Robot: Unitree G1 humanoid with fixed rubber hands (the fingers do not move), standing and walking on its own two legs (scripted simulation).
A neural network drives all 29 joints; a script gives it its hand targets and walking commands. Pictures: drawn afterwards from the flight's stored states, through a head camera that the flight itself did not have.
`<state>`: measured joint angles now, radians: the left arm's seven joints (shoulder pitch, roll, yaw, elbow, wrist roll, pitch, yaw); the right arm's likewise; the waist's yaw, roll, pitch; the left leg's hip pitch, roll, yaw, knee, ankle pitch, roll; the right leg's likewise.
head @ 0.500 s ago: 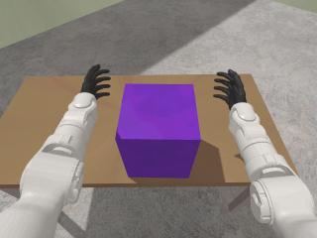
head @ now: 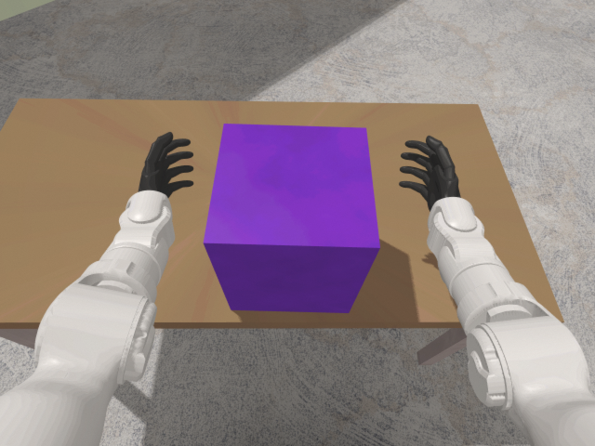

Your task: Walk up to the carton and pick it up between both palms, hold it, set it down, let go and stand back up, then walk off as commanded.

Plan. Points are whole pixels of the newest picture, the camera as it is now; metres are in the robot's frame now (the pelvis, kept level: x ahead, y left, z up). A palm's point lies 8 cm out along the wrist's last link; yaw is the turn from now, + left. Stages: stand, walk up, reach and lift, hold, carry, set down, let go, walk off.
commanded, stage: reach and lift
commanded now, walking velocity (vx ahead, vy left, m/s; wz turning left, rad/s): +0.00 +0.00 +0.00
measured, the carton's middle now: (292, 227) +0.45 +0.02 -0.05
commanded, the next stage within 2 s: none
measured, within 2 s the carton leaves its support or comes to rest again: neither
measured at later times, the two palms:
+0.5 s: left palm (190, 214) +0.46 +0.18 -0.03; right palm (426, 216) +0.46 -0.19 -0.03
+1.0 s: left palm (203, 218) +0.46 +0.16 -0.03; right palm (395, 226) +0.45 -0.14 -0.04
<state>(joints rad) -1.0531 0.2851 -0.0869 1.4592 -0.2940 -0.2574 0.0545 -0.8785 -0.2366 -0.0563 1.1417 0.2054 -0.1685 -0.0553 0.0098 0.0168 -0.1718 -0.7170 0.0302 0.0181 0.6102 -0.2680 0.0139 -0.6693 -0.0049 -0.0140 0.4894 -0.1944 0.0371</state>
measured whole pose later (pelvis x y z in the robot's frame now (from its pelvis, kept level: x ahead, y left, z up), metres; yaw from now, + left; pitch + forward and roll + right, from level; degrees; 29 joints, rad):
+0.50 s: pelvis +0.00 -0.02 -0.02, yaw +0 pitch +35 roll -1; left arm -1.06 0.24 0.03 1.50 -0.27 -0.52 0.00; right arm -0.88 -0.23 -0.02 1.16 0.21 -0.40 -0.07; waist 0.02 0.00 -0.24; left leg -1.01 0.03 0.02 0.64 -0.25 0.00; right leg -0.99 0.00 -0.01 0.59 -0.21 0.02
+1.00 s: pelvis +0.00 -0.01 -0.02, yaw +0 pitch +36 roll -2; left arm -1.06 0.18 0.27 1.54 0.01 -0.63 0.02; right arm -0.88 0.01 -0.49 1.16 -0.30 -0.54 -0.11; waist 0.03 0.01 -0.24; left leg -1.02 0.03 0.02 0.66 -0.26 0.00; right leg -1.00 -0.01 -0.01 0.60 -0.21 0.02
